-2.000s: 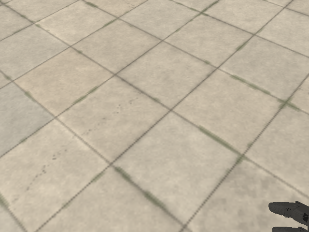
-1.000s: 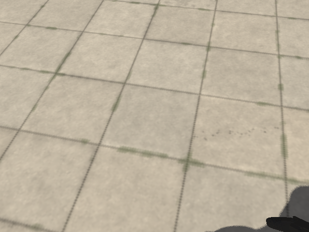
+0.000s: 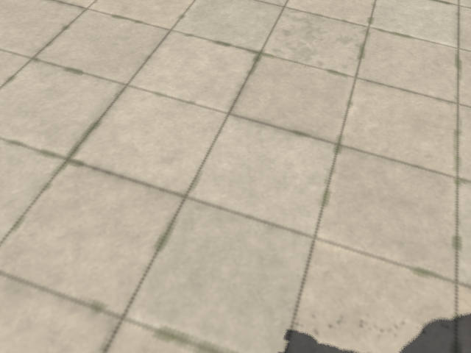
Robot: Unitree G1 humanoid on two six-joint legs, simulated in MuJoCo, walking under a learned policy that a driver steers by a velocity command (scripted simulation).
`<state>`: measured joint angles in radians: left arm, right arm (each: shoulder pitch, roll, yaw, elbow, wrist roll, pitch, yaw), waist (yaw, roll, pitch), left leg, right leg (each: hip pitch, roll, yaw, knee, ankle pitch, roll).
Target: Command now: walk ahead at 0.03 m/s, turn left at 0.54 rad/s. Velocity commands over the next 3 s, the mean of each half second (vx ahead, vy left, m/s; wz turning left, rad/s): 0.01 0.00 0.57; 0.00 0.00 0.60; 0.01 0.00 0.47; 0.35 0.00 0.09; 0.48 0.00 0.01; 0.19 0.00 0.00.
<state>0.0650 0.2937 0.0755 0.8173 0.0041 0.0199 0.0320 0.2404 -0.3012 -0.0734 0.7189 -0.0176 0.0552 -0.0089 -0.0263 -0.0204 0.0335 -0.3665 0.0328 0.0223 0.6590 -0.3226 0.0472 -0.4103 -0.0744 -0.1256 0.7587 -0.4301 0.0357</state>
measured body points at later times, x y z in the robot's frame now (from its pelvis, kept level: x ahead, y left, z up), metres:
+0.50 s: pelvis +0.03 -0.03 +0.01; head +0.06 -0.03 +0.46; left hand +0.08 +0.29 -0.09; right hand +0.27 -0.26 -0.08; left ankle -0.01 +0.09 -0.68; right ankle +0.06 -0.14 -0.73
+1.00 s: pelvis +0.01 +0.02 +0.02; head +0.03 +0.07 +0.46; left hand -0.04 +0.35 -0.10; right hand +0.30 -0.13 -0.05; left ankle -0.03 +0.11 -0.73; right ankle +0.08 -0.12 -0.64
